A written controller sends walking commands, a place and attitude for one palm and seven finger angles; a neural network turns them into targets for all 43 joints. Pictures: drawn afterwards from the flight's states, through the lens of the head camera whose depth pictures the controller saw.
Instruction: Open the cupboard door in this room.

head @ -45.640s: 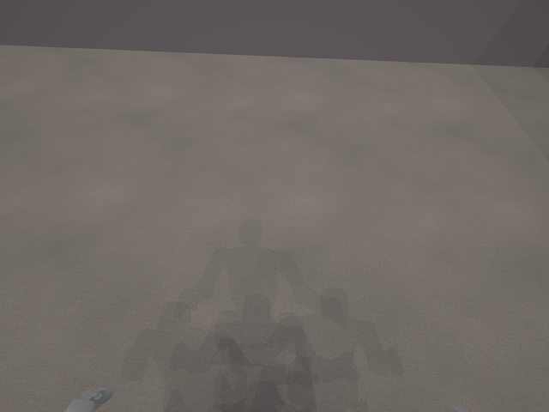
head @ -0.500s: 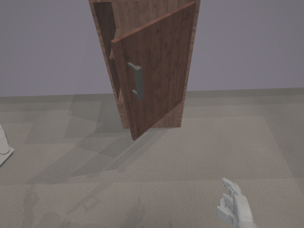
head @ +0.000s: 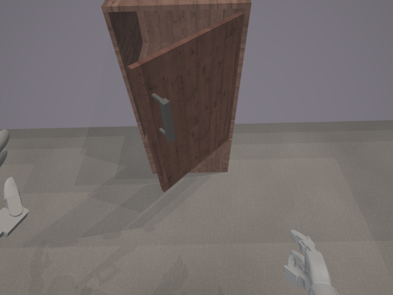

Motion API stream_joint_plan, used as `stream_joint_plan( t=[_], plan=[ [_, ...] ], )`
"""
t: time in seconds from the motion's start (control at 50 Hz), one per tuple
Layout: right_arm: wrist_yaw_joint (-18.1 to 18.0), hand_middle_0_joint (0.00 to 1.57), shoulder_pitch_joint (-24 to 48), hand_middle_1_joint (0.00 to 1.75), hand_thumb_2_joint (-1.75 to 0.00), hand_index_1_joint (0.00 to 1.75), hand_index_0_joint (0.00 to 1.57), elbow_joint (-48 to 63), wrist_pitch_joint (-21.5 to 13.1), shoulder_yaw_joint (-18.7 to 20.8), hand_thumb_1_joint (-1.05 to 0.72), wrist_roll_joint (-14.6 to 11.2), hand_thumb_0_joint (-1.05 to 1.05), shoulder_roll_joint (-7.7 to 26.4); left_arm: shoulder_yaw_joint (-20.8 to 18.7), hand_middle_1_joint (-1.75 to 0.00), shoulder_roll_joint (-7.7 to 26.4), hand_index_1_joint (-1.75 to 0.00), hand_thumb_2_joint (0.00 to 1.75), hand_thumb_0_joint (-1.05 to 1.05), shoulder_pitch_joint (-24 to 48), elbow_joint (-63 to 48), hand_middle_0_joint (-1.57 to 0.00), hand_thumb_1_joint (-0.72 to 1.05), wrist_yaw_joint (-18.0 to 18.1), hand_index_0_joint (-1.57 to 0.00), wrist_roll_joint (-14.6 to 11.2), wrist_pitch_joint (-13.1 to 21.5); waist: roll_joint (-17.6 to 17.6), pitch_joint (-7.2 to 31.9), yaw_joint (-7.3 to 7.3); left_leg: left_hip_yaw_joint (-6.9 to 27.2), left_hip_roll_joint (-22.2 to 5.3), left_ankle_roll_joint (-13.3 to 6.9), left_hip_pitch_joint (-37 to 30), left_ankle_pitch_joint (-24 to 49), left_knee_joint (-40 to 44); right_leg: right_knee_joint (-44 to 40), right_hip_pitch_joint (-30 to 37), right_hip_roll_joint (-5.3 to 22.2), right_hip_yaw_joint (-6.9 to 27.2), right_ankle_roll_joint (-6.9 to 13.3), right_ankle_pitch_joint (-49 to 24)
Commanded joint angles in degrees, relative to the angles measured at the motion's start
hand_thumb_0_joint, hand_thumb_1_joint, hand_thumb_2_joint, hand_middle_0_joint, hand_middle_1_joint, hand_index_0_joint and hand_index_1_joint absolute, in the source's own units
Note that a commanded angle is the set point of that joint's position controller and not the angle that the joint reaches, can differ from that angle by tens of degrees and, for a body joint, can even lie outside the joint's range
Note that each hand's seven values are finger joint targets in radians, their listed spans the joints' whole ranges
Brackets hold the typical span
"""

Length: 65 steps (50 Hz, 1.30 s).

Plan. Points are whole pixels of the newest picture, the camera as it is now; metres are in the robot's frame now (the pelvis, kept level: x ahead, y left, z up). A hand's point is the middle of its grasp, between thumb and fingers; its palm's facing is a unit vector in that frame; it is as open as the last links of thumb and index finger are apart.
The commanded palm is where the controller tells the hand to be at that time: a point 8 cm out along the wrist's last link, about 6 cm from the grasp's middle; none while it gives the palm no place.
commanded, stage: stop stepping back and stand still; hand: left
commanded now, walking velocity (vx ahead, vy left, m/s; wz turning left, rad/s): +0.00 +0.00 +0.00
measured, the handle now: (163, 118) +0.57 +0.12 -0.01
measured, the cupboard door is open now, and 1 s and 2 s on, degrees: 44 44 44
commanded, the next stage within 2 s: let the arm hang, fingers relaxed in 0.16 s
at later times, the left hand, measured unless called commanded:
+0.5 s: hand out of the picture +0.08 +0.19 -0.13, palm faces +0.00 -0.96 -0.29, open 7.4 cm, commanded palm none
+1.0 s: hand out of the picture -0.07 +0.18 -0.17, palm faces +0.11 -0.97 -0.21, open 7.4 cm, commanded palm none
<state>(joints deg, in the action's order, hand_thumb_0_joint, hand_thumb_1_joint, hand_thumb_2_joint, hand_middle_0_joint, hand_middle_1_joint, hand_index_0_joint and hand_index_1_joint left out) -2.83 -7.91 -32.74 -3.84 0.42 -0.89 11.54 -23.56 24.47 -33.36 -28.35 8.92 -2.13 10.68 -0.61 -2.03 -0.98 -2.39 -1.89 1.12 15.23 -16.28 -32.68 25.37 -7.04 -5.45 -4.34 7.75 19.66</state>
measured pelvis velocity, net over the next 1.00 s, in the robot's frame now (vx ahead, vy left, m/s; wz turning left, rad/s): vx -0.05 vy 0.00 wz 0.08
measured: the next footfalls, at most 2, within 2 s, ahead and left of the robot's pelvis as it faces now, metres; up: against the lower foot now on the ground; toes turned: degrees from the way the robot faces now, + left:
right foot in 0.46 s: +0.01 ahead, -0.11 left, +0.00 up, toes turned +6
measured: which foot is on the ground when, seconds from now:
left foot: down 0.00-1.00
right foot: down 0.00-0.28, up 0.30-0.44, down 0.46-1.00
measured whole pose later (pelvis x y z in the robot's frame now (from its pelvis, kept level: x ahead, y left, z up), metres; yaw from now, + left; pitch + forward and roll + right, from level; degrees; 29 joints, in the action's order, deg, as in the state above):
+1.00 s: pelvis -0.05 +0.00 +0.01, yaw +4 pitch -2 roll +0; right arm -2.2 -15.9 -63.2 1.0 -0.4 1.4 7.9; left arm 0.0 9.0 -15.8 64.7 1.7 0.3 -0.5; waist -1.3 -3.1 -0.1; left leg 0.4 1.5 -1.3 12.3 -9.9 -24.4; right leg 24.5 -10.0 -1.0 0.9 0.5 12.2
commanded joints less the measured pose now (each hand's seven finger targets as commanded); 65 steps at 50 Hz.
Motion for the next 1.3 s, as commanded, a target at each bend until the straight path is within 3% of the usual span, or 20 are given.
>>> stream_joint_plan(
  t=[0.0,0.08,0.14,0.22,0.24,0.26,0.28,0.3,0.36,0.4,0.44,0.46,0.48,0.52,0.56,0.62,0.64,0.66,0.92,1.28],
  plan=[
    [0.0,0.20,1.5,0.30,-0.90,0.30,0.20,6.6,-0.9,2.0,-0.90,-0.4,0.00,5.8,-10.6,-0.30,10.6,-0.30,0.90,0.00,-2.7,-6.2,-0.20,0.90,1.4,-0.20,-1.1,3.8,8.5,11.7,1.67,1.5,2.0,-1.7,12.1,-8.5,-12.6,-1.3,16.4,19.5,12.0,-16.7,-70.9],
    [-1.0,0.20,3.6,0.30,-0.90,0.30,0.20,8.2,-0.7,0.9,-0.90,0.1,0.00,5.1,-8.1,-0.30,9.0,-0.30,0.90,0.00,-0.7,-9.0,-0.20,0.90,1.3,-0.20,-0.6,3.6,4.0,10.0,1.92,-0.7,2.5,-2.4,7.9,0.1,-2.3,-1.5,14.6,15.2,9.4,-9.9,-58.6],
    [-1.4,0.20,3.2,0.30,-0.90,0.30,0.20,6.9,-1.4,1.4,-0.90,0.4,0.00,6.4,-6.5,-0.30,9.3,-0.30,0.90,0.00,4.3,-11.6,-0.20,0.90,1.8,-0.20,-0.8,3.1,1.7,9.4,1.53,-0.2,2.1,-3.1,-2.1,10.7,5.1,-2.4,8.1,12.7,8.3,-12.4,-51.4],
    [-1.2,0.20,0.7,0.30,-0.90,0.30,0.20,6.6,-1.7,2.5,-0.90,-0.1,0.00,7.9,-5.8,-0.30,9.6,-0.30,0.90,0.00,6.9,-11.1,-0.20,0.90,2.1,-0.20,-0.3,2.7,-2.4,10.0,0.95,4.7,-4.7,-6.9,-17.7,36.5,4.1,2.8,-5.3,8.2,6.7,-15.8,-39.2],
    [3.0,0.20,0.4,0.30,-0.90,0.30,0.20,-4.5,-5.1,4.6,-0.90,0.5,0.00,14.9,17.7,-0.30,-2.4,-0.30,0.90,0.00,6.4,33.6,-0.20,0.90,-4.9,-0.20,2.9,-4.0,-5.8,5.2,-4.01,12.2,-7.4,-9.4,-9.6,40.7,1.3,16.2,-11.9,9.0,3.1,-10.6,-32.4],
    [2.8,0.20,-5.3,0.30,-0.90,0.30,0.20,-6.6,-2.1,5.5,-0.90,1.3,0.00,17.7,16.6,-0.30,-1.4,-0.30,0.90,0.00,8.6,35.0,-0.20,0.90,-6.8,-0.20,3.9,-8.6,-8.6,3.9,-3.50,18.8,-12.5,-14.3,-4.3,40.9,7.0,22.8,-13.0,7.0,6.4,-8.9,1.8],
    [2.3,0.20,-4.2,0.30,-0.90,0.30,0.20,-5.8,-0.1,4.3,-0.90,1.5,0.00,15.2,16.0,-0.30,-3.0,-0.30,0.90,0.00,8.6,35.1,-0.20,0.90,-7.1,-0.20,3.7,-10.5,-9.0,1.6,-2.09,20.5,-13.8,-15.9,-0.5,40.8,9.4,28.2,-15.8,4.7,8.0,-8.7,14.6],
    [2.0,0.20,-2.9,0.30,-0.90,0.30,0.20,-5.6,0.6,3.3,-0.90,2.3,0.00,12.6,17.0,-0.30,-5.1,-0.30,0.90,0.00,9.5,37.8,-0.20,0.90,-7.4,-0.20,3.7,-11.3,-4.8,2.2,-1.38,20.8,-14.4,-16.0,3.6,32.1,10.3,30.4,-15.2,4.6,9.6,-8.7,16.8],
    [2.5,0.20,-0.6,0.30,-0.90,0.30,0.20,-5.5,1.5,1.3,-0.90,3.5,0.00,9.1,20.0,-0.30,-7.1,-0.30,0.90,0.00,12.2,48.2,-0.20,0.90,-8.3,-0.20,4.0,-11.1,3.7,5.4,1.51,16.2,-9.9,-12.5,5.8,15.7,10.7,20.2,-8.3,5.9,7.0,-8.7,11.7],
    [2.5,0.20,0.5,0.30,-0.90,0.30,0.20,-7.3,2.7,1.2,-0.90,2.8,0.00,9.2,20.1,-0.30,-5.9,-0.30,0.90,0.00,12.8,55.7,-0.20,0.90,-8.2,-0.20,4.2,-11.2,6.7,6.0,3.11,11.9,-6.4,-8.1,10.0,5.6,8.9,7.8,0.8,5.5,5.3,-8.8,-0.5],
    [2.7,0.20,-1.3,0.30,-0.90,0.30,0.20,-8.5,4.0,1.1,-0.90,1.9,0.00,6.9,19.8,-0.30,-0.6,-0.30,0.90,0.00,15.5,60.2,-0.20,0.90,-7.9,-0.20,4.2,-11.1,12.2,3.6,1.50,6.7,1.7,-2.7,8.1,-6.8,2.3,-6.3,-5.9,14.0,19.1,-5.6,6.5],
    [3.0,0.20,-2.5,0.30,-0.90,0.30,0.20,-9.7,4.7,1.4,-0.90,2.2,0.00,6.8,20.0,-0.30,0.7,-0.30,0.90,0.00,18.4,62.1,-0.20,0.90,-8.2,-0.20,4.0,-11.3,8.4,1.3,-0.24,3.7,3.4,-1.9,3.7,-8.2,-1.9,-11.4,-14.4,18.8,23.2,-2.7,14.0],
    [2.8,0.20,-3.3,0.30,-0.90,0.30,0.20,-11.8,5.6,1.7,-0.90,2.3,0.00,6.7,20.3,-0.30,0.6,-0.30,0.90,0.00,21.9,64.0,-0.20,0.90,-8.1,-0.20,3.7,-11.5,8.0,0.1,-1.24,2.6,3.8,-1.3,-0.3,-7.3,-6.7,-14.3,-20.9,19.3,24.4,-1.1,21.8],
    [2.4,0.20,-4.1,0.30,-0.90,0.30,0.20,-15.2,6.2,1.6,-0.90,2.5,0.00,5.6,20.9,-0.30,-2.5,-0.30,0.90,0.00,24.4,68.3,-0.20,0.90,-7.7,-0.20,3.4,-11.5,4.1,-4.3,-1.39,3.3,2.9,-1.5,-1.8,-3.1,-10.0,-14.0,-23.1,16.7,22.5,0.2,14.6],
    [1.9,0.20,-8.3,0.30,-0.90,0.30,0.20,-18.1,5.6,1.1,-0.90,2.5,0.00,3.3,20.7,-0.30,-4.9,-0.30,0.90,0.00,21.9,72.9,-0.20,0.90,-7.5,-0.20,3.1,-10.7,0.2,-1.2,-2.11,4.0,1.3,-1.9,-4.2,2.5,-2.2,-9.8,-17.5,14.6,17.8,-1.0,3.5],
    [1.3,0.20,-9.0,0.30,-0.90,0.30,0.20,-21.2,4.3,0.5,-0.90,2.4,0.00,3.8,21.5,-0.30,-8.0,-0.30,0.90,0.00,17.1,78.7,-0.20,0.90,-7.2,-0.20,2.3,-10.3,-6.0,3.0,0.49,9.7,-3.3,-3.6,-3.5,10.2,8.2,-3.5,-7.4,9.2,12.0,-4.1,-6.8],
    [1.0,0.20,-8.4,0.30,-0.90,0.30,0.20,-21.9,4.2,0.6,-0.90,2.3,0.00,4.0,21.5,-0.30,-8.3,-0.30,0.90,0.00,16.3,80.2,-0.20,0.90,-7.2,-0.20,2.4,-10.3,-4.0,3.0,1.25,10.5,-4.0,-3.9,-1.5,9.5,9.0,-3.8,-4.6,8.8,11.0,-4.6,-8.1],
    [0.9,0.20,-8.8,0.30,-0.90,0.30,0.20,-23.1,4.0,0.6,-0.90,2.2,0.00,3.8,21.4,-0.30,-7.9,-0.30,0.90,0.00,16.4,82.1,-0.20,0.90,-7.2,-0.20,2.3,-10.5,-7.2,4.4,1.17,10.7,-3.8,-4.0,-0.9,9.6,10.2,-3.0,-1.7,9.2,10.1,-4.8,-9.7],
    [0.8,0.20,-12.6,0.30,-0.90,0.30,0.20,-29.2,4.3,0.5,-0.90,2.2,0.00,2.4,22.3,-0.30,-9.7,-0.30,0.90,0.00,15.1,91.5,-0.20,0.90,-7.1,-0.20,2.6,-10.6,1.8,-4.3,0.45,9.1,-2.5,-3.3,-0.3,-1.8,15.1,-7.5,-6.5,9.5,10.5,-5.3,-0.8],
    [0.6,0.20,-11.8,0.30,-0.90,0.30,0.20,-30.3,3.4,0.2,-0.90,2.1,0.00,1.5,22.2,-0.30,-11.1,-0.30,0.90,0.00,14.2,92.8,-0.20,0.90,-7.0,-0.20,2.6,-9.9,-0.4,-1.9,0.71,8.5,-2.4,-3.2,-2.0,2.8,15.0,-6.4,-5.0,9.9,10.2,-5.6,-6.2]
  ],
)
